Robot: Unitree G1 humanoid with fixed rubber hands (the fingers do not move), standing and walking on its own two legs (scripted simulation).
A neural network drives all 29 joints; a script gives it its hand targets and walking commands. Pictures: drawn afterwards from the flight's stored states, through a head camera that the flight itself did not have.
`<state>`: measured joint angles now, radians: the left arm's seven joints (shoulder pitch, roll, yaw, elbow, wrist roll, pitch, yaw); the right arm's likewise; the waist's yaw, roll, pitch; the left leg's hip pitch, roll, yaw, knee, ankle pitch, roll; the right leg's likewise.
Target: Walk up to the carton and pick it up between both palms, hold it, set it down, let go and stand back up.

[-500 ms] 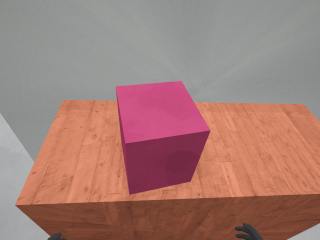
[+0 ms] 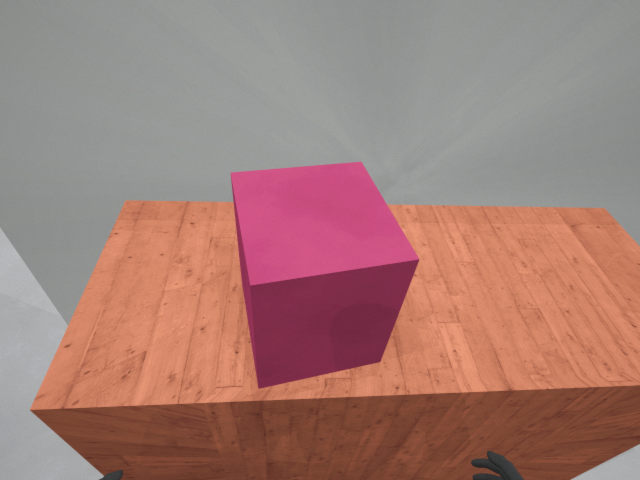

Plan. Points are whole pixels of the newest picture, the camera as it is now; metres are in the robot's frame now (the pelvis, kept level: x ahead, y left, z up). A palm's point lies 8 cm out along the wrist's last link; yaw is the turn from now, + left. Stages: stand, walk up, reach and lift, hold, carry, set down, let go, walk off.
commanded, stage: stand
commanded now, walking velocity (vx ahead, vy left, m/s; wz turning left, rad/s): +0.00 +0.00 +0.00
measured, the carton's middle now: (310, 273) +0.43 +0.03 +0.02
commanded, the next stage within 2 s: none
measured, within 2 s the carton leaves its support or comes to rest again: neither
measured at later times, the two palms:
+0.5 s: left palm out of the picture +0.10 +0.29 -0.11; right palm out of the picture +0.13 -0.25 -0.08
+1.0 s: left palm out of the picture +0.09 +0.29 -0.11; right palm out of the picture +0.12 -0.25 -0.08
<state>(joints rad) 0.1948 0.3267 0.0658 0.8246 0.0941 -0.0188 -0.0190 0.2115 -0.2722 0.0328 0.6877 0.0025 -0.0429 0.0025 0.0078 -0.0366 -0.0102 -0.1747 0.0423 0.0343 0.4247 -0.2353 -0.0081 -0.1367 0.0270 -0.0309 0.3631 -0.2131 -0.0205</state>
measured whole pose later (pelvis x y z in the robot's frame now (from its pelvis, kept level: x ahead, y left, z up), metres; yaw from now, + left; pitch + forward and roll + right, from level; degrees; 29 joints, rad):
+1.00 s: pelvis -0.01 +0.00 +0.00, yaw +0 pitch -2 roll -1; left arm 0.19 0.33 0.05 0.88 0.09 -0.02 -0.02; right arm 0.21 -0.28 0.03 0.74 0.00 -0.04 0.00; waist 0.01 -0.02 -0.01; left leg -0.17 0.04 0.03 0.42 -0.22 -0.01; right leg -0.14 0.03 -0.03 0.36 -0.20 -0.02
